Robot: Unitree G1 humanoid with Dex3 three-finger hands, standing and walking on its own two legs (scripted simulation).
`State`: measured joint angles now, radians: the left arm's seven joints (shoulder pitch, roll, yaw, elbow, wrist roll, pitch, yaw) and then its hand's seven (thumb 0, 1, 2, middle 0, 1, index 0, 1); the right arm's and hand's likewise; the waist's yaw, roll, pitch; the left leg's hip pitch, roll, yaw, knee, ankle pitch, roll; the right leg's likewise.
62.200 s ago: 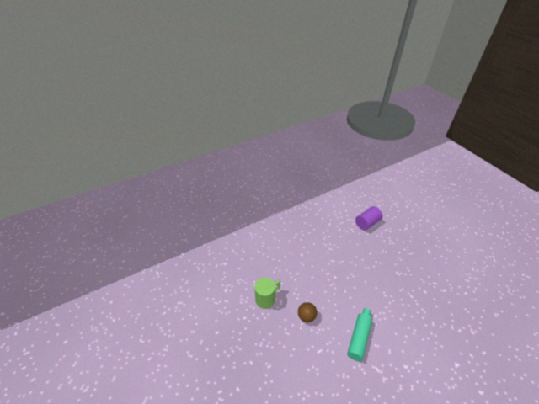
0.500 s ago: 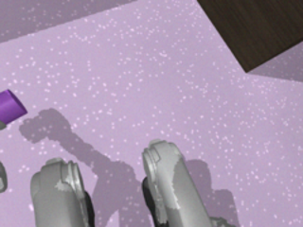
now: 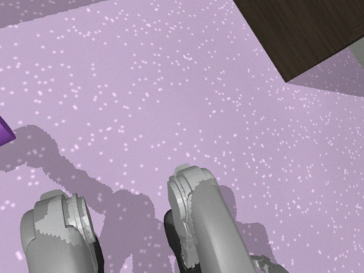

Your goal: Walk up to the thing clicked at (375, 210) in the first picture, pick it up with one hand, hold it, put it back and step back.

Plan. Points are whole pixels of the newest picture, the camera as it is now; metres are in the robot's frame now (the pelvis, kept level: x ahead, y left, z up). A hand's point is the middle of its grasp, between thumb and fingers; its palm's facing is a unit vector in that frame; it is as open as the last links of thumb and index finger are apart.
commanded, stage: lower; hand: left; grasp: from above
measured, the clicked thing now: out of the picture +0.46 +0.36 -0.22
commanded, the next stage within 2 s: rest in 0.02 s
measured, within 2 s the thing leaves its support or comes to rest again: rests again in 0.82 s
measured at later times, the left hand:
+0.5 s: hand out of the picture +0.46 +0.36 -0.21, palm faces -0.34 -0.26 -0.90, open 9.6 cm
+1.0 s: hand out of the picture +0.47 +0.35 -0.23, palm faces -0.33 -0.25 -0.91, open 9.7 cm
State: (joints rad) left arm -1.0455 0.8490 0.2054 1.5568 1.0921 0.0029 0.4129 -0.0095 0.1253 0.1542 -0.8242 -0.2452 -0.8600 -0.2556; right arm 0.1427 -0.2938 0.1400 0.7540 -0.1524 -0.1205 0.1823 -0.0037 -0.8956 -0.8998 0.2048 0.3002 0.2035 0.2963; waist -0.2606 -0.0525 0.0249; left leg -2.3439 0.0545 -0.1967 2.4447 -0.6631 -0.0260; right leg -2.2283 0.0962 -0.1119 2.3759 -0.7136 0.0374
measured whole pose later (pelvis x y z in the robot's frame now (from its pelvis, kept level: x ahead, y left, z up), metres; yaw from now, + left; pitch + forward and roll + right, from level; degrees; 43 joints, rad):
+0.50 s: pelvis +0.00 +0.00 -0.01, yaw -3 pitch +29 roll -11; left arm -1.06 0.94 0.23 1.63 1.09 -0.02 0.48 -0.01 0.12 0.20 -0.82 -0.23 -0.84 -0.26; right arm 0.12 -0.29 0.23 0.73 -0.19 -0.17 0.20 0.00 -0.89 -0.90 0.21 0.30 0.20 0.30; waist -0.31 -0.10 0.09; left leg -2.35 0.06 -0.24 2.50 -0.69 -0.03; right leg -2.22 0.11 -0.15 2.40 -0.72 0.05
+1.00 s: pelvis +0.00 +0.01 -0.01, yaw -4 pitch +28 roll -13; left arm -1.10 1.00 0.20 1.71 1.07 0.00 0.56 0.00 0.08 0.27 -0.80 -0.28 -0.83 -0.31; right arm 0.11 -0.31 0.30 0.71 -0.21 -0.25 0.23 0.00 -0.89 -0.90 0.21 0.30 0.20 0.30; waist -0.34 -0.13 0.14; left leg -2.34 0.06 -0.27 2.52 -0.70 -0.02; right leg -2.20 0.13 -0.17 2.39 -0.71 0.06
